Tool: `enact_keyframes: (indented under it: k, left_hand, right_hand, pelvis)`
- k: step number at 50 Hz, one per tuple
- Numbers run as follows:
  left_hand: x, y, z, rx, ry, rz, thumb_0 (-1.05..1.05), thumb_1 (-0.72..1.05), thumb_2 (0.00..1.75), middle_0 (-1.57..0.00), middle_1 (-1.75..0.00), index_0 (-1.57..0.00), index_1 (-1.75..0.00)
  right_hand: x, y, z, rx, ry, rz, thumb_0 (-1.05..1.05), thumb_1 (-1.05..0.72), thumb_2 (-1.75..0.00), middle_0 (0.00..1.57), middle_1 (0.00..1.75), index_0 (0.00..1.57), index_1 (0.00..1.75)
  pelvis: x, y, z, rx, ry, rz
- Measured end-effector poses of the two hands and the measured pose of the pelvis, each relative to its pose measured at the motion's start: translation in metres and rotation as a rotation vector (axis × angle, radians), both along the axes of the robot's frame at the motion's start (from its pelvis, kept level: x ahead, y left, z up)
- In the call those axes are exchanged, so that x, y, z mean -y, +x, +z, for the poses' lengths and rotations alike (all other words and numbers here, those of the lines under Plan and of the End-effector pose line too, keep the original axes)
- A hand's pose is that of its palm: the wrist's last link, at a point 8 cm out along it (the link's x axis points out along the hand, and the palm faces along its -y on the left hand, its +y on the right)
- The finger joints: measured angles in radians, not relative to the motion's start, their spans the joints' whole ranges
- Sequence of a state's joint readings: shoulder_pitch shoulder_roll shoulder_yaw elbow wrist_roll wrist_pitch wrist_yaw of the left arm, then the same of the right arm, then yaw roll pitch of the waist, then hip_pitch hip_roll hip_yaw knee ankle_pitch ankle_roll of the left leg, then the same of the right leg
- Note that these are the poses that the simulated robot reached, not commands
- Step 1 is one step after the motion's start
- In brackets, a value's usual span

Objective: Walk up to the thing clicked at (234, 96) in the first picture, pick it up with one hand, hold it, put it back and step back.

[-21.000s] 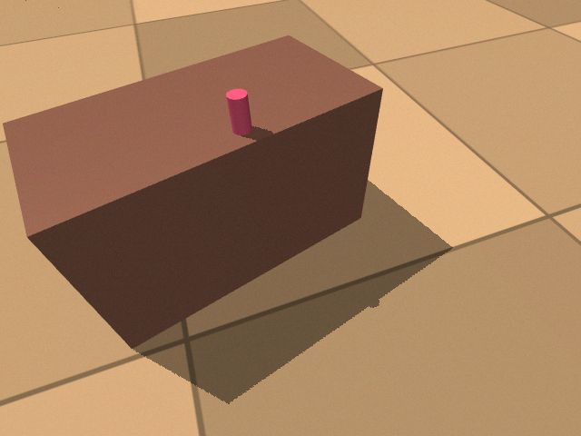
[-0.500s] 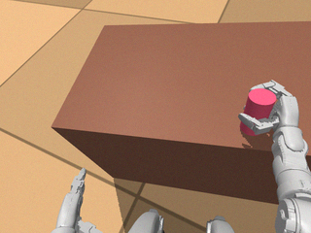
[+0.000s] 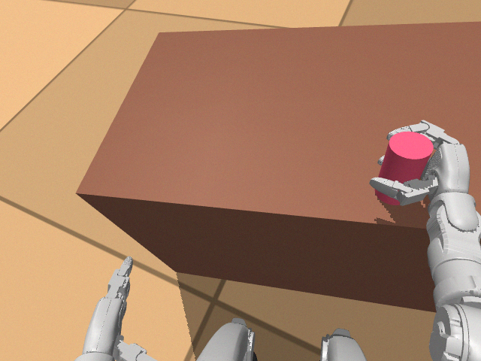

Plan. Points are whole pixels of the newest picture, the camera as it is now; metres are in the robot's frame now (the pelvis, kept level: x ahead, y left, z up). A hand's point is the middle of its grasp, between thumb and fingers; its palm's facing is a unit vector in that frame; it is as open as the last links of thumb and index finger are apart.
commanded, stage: open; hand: right
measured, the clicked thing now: (400, 170) +0.44 -0.17 +0.03
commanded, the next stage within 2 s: withdraw in 0.20 s
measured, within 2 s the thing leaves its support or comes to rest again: neither
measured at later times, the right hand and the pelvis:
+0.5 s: hand (408, 157) +0.45 -0.18 +0.04, palm faces +0.03 +1.00 +0.01, open 15.9 cm; pelvis +0.00 +0.00 +0.01, yaw +0 degrees
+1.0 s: hand (471, 113) +0.47 -0.23 +0.12, palm faces +0.07 +0.98 -0.18, open 17.6 cm; pelvis +0.02 +0.00 +0.05, yaw +0 degrees
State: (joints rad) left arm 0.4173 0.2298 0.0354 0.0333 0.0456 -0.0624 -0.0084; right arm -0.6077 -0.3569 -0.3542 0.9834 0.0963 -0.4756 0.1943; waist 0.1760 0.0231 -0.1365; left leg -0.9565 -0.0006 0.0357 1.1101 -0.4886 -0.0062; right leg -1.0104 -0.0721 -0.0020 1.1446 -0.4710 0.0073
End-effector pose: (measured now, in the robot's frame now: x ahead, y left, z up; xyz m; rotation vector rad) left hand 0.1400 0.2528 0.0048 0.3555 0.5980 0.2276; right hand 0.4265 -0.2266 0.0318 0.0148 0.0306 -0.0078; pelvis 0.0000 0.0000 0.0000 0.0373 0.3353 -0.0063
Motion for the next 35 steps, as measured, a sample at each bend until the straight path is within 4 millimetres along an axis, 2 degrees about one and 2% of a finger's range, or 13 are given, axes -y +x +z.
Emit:
enact_keyframes:
  k: [5, 10, 16, 21, 25, 28, 35]
  left_hand:
    - [0.001, -0.002, -0.002, -0.005, -0.002, 0.009, -0.01, -0.51, 0.05, -0.06, -0.04, -0.06, -0.05]
    - [0.001, -0.002, -0.001, -0.002, 0.001, 0.016, -0.01, -0.53, 0.06, -0.06, -0.04, -0.06, -0.05]
    - [0.001, -0.001, -0.001, -0.003, 0.003, 0.02, -0.01, -0.53, 0.07, -0.06, -0.04, -0.05, -0.05]
    - [0.002, 0.001, 0.002, 0.005, 0.002, 0.018, -0.01, -0.52, 0.06, -0.06, -0.04, -0.06, -0.05]
    - [-0.003, 0.003, 0.013, 0.021, 0.016, 0.029, -0.01, -0.51, 0.05, -0.06, -0.05, -0.06, -0.05]
    - [-0.007, 0.002, 0.017, 0.013, 0.02, 0.044, -0.01, -0.51, 0.04, -0.06, -0.05, -0.06, -0.05]
    - [-0.006, 0.005, 0.004, -0.04, -0.037, 0.073, -0.01, -0.51, 0.04, -0.06, -0.04, -0.06, -0.05]
  right_hand:
    - [-0.002, -0.001, -0.004, -0.014, 0.005, 0.003, 0.0, 0.5, -0.58, 0.92, 0.8, 0.9, 0.78]
    - [-0.003, -0.001, -0.005, -0.015, 0.007, -0.002, -0.01, 0.57, -0.39, 0.78, 0.62, 0.79, 0.62]
    - [-0.003, -0.001, -0.005, -0.016, 0.006, -0.006, -0.01, 0.6, -0.29, 0.58, 0.48, 0.6, 0.48]
    - [-0.001, 0.002, -0.002, -0.007, -0.004, -0.009, -0.01, 0.6, -0.28, 0.42, 0.39, 0.45, 0.4]
    - [0.005, 0.005, 0.012, 0.005, -0.005, -0.024, -0.01, 0.59, -0.26, 0.32, 0.33, 0.34, 0.34]
    - [0.013, 0.008, 0.029, 0.022, -0.013, -0.037, -0.02, 0.59, -0.22, 0.24, 0.27, 0.26, 0.28]
    - [0.041, 0.021, 0.083, 0.057, -0.031, -0.064, -0.02, 0.61, -0.12, 0.11, 0.14, 0.13, 0.15]
  pelvis:
    - [0.001, 0.0, -0.001, 0.001, 0.0, 0.003]
    - [0.003, 0.0, -0.001, 0.003, 0.001, 0.005]
    - [0.003, 0.0, 0.0, 0.004, 0.001, 0.005]
    - [0.003, 0.001, 0.001, 0.006, 0.002, 0.006]
    - [0.003, 0.005, 0.006, 0.022, 0.002, 0.005]
    - [0.003, 0.008, 0.011, 0.033, 0.001, 0.005]
    - [0.003, 0.012, 0.024, 0.063, -0.001, 0.001]
